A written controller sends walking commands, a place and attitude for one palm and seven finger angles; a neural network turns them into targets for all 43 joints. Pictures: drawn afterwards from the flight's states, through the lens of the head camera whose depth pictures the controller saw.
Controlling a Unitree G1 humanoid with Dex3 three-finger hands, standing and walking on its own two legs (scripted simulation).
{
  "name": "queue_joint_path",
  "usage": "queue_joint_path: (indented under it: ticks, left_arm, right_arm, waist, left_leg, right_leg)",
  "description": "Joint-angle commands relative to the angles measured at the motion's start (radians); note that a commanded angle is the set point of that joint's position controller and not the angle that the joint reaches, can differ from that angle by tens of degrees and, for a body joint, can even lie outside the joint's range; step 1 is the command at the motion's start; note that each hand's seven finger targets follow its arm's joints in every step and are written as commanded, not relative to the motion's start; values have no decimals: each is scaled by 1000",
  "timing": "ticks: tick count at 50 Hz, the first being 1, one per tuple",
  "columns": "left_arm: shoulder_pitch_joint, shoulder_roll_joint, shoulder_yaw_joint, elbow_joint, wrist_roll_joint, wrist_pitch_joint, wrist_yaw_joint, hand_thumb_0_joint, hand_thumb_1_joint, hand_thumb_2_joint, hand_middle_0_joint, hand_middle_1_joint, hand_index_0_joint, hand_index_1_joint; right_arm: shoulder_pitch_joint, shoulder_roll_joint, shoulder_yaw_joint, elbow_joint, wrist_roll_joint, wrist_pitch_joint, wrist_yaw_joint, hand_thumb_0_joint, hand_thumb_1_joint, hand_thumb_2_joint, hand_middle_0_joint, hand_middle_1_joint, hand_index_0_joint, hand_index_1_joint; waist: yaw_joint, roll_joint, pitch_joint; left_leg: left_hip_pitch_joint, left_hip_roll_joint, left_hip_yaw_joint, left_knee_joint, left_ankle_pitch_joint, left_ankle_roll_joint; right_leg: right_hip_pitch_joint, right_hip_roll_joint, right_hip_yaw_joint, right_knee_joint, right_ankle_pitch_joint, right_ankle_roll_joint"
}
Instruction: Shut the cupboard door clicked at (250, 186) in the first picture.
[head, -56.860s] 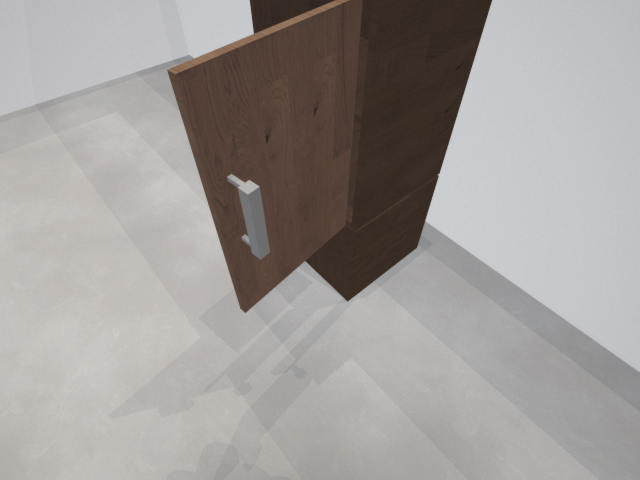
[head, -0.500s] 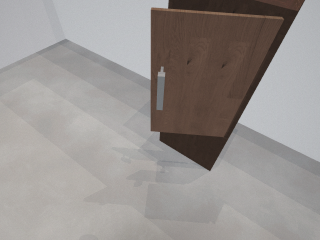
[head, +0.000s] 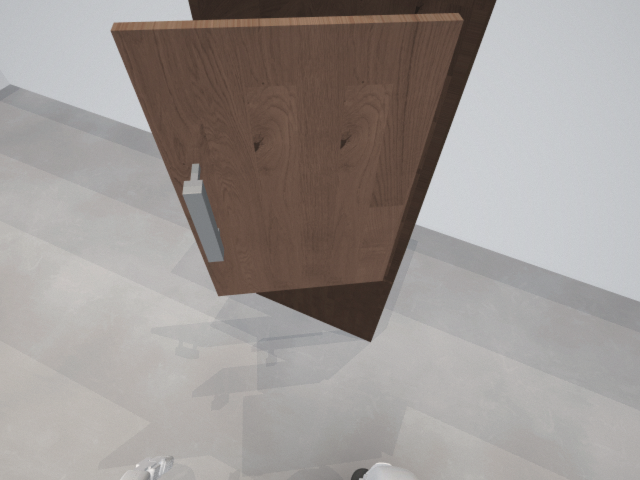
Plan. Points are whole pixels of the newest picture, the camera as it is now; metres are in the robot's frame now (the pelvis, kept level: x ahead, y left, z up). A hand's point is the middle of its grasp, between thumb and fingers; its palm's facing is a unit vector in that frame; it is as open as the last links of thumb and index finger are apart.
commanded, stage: come to a stop and stand still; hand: left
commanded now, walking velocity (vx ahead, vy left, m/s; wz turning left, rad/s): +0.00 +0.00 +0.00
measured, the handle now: (206, 214) +0.49 +0.18 -0.01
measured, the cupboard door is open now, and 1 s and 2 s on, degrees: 31 31 31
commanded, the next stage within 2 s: look again from close up in 0.98 s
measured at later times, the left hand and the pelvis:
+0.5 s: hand out of the picture +0.10 +0.19 -0.17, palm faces +0.09 -0.97 -0.22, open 7.4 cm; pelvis +0.05 +0.00 +0.01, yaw +2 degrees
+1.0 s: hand out of the picture +0.00 +0.12 -0.16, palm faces +0.06 -0.99 -0.15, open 7.4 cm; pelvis +0.03 -0.04 +0.02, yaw +2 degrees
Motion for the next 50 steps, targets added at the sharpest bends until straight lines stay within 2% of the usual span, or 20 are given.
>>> queue_joint_path:
  ticks: [1, 4, 6, 11, 15, 17, 18, 19, 20, 22, 24, 26, 32, 35, 36, 38, 39, 40, 43, 50]
  left_arm:
    - [317, 212, 46, 60, -13, -34, 46, 0, 900, 900, -200, -300, -200, -300]
    - [125, 78, 4, 10, -15, -38, 74, 0, 900, 900, -200, -300, -200, -300]
    - [66, 68, -7, -2, -9, -39, 77, 0, 900, 900, -200, -300, -200, -300]
    - [89, 97, 18, -5, -9, -14, 87, 0, 900, 900, -200, -300, -200, -300]
    - [78, 117, 32, -19, -8, 2, 93, 0, 900, 900, -200, -300, -200, -300]
    - [62, 118, 32, -26, -12, 11, 93, 0, 900, 900, -200, -300, -200, -300]
    - [82, 100, 28, -36, -18, 17, 92, 0, 900, 900, -200, -300, -200, -300]
    - [111, 60, 19, -51, -22, 25, 93, 0, 900, 900, -200, -300, -200, -300]
    - [115, 41, 10, -57, -21, 33, 95, 0, 900, 900, -200, -300, -200, -300]
    - [100, 63, 15, -54, -16, 51, 94, 0, 900, 900, -200, -300, -200, -300]
    - [125, 67, 23, -40, -19, 50, 86, 0, 900, 900, -200, -300, -200, -300]
    - [145, 58, 18, -33, -18, 48, 79, 0, 900, 900, -200, -300, -200, -300]
    - [132, 24, -12, -11, -16, 43, 63, 0, 900, 900, -200, -300, -200, -300]
    - [253, 20, -19, 54, -15, 29, 67, 0, 900, 900, -200, -300, -200, -300]
    - [259, 43, -19, 65, -12, 21, 70, 0, 900, 900, -200, -300, -200, -300]
    - [227, 103, -15, 56, -11, 15, 68, 0, 900, 900, -200, -300, -200, -300]
    - [181, 108, -13, 59, -14, -1, 68, 0, 900, 900, -200, -300, -200, -300]
    - [149, 98, -19, 56, -17, -8, 70, 0, 900, 900, -200, -300, -200, -300]
    - [162, 74, -22, 65, -22, -15, 71, 0, 900, 900, -200, -300, -200, -300]
    - [189, 32, -17, 95, -21, 6, 78, 0, 900, 900, -200, -300, -200, -300]
  right_arm:
    - [-85, -87, -18, -122, 20, -16, -13, 0, -900, -900, 200, 300, 200, 300]
    - [-70, -69, -2, -71, 10, -1, -14, 0, -900, -900, 200, 300, 200, 300]
    - [-39, -39, 9, -49, 16, 24, -15, 0, -900, -900, 200, 300, 200, 300]
    - [-131, -76, -11, -98, 15, 51, -8, 0, -900, -900, 200, 300, 200, 300]
    - [-182, -97, -24, -136, 13, 60, -6, 0, -900, -900, 200, 300, 200, 300]
    - [-162, -103, -28, -133, 11, 56, -3, 0, -900, -900, 200, 300, 200, 300]
    - [-154, -132, -29, -142, 6, 47, -3, 0, -900, -900, 200, 300, 200, 300]
    - [-166, -188, -34, -161, -2, 41, -6, 0, -900, -900, 200, 300, 200, 300]
    - [-176, -214, -37, -175, -4, 41, -10, 0, -900, -900, 200, 300, 200, 300]
    - [-224, -215, -27, -196, -5, 34, -31, 0, -900, -900, 200, 300, 200, 300]
    - [-272, -184, -15, -213, -5, 29, -36, 0, -900, -900, 200, 300, 200, 300]
    - [-272, -177, -15, -210, 1, 23, -36, 0, -900, -900, 200, 300, 200, 300]
    - [-214, -183, -23, -138, 2, 24, -22, 0, -900, -900, 200, 300, 200, 300]
    - [-230, -163, -23, -112, 12, 26, -12, 0, -900, -900, 200, 300, 200, 300]
    - [-223, -134, -19, -108, 15, 28, -7, 0, -900, -900, 200, 300, 200, 300]
    - [-202, -95, -9, -102, 14, 33, 3, 0, -900, -900, 200, 300, 200, 300]
    - [-197, -86, -7, -91, 8, 32, 5, 0, -900, -900, 200, 300, 200, 300]
    - [-187, -96, -6, -79, 5, 28, 7, 0, -900, -900, 200, 300, 200, 300]
    - [-117, -94, 2, -36, 5, 15, 7, 0, -900, -900, 200, 300, 200, 300]
    - [-38, -76, 6, 14, 5, 15, -7, 0, -900, -900, 200, 300, 200, 300]
  waist:
    - [142, -294, -259]
    - [46, -54, -183]
    - [12, -62, -164]
    - [50, -119, -129]
    - [47, -118, -101]
    - [30, -97, -103]
    - [35, -1, -126]
    - [49, 150, -138]
    - [42, 217, -132]
    - [45, 227, -132]
    - [70, 117, -139]
    - [66, 96, -178]
    - [29, 153, -136]
    - [74, 119, -120]
    - [64, 67, -85]
    - [39, 29, -62]
    - [30, -141, -29]
    - [31, -202, 27]
    - [28, -165, 35]
    - [26, -31, 99]
  left_leg:
    - [-517, -126, -149, 658, -184, 78]
    - [-375, -82, -191, 543, -29, 54]
    - [-258, -105, -176, 396, 2, 47]
    - [-293, -162, -162, 232, 24, 41]
    - [-252, -164, -182, 116, 80, 47]
    - [-149, -148, -189, -56, 264, 59]
    - [-68, -74, -250, -129, 544, 98]
    - [-42, 81, -391, -169, 836, 181]
    - [-91, 167, -431, -241, 924, 266]
    - [-126, 158, -448, -242, 912, 309]
    - [-112, 113, -389, -225, 813, 304]
    - [-52, 81, -354, -236, 703, 283]
    - [-89, 57, -393, -327, 267, 251]
    - [-204, -43, -322, -331, 38, 158]
    - [-237, -102, -280, -307, -2, 110]
    - [-125, -187, -203, -207, 77, 68]
    - [-114, -190, -179, -154, 167, 66]
    - [-109, -182, -182, -128, 218, 70]
    - [-111, -172, -179, -149, 283, 76]
    - [-102, -153, -202, -151, 269, 81]
  right_leg:
    - [542, -329, 407, -253, 432, -220]
    - [311, -273, 201, -201, 706, -191]
    - [184, -251, 136, -214, 738, -177]
    - [252, -280, 181, -198, 726, -209]
    - [227, -295, 194, -159, 666, -207]
    - [178, -257, 167, -101, 502, -158]
    - [126, -184, 118, -44, 354, -97]
    - [74, -65, 30, 42, 63, -24]
    - [82, 17, 5, 225, -327, 2]
    - [19, 39, 133, 479, -418, 6]
    - [-10, 46, 159, 562, -328, 20]
    - [-24, 40, 146, 525, -275, 33]
    - [129, 28, 68, 98, -279, 19]
    - [322, 31, 64, -209, -87, -3]
    - [311, -24, 151, -267, -158, -32]
    - [126, -139, 268, -363, -318, -82]
    - [69, -153, 302, -405, -328, -85]
    - [35, -167, 306, -421, -295, -87]
    - [96, -141, 258, -376, -178, -78]
    - [43, -103, 197, -312, -272, -69]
